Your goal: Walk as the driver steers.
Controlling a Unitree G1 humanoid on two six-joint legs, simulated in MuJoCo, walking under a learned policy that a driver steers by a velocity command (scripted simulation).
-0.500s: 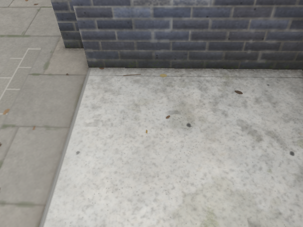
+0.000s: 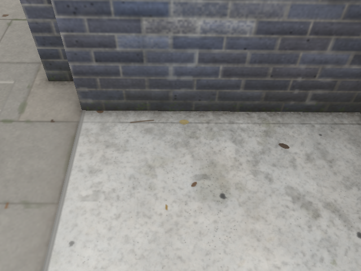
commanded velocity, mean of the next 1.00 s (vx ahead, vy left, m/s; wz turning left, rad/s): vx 0.40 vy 0.00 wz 0.00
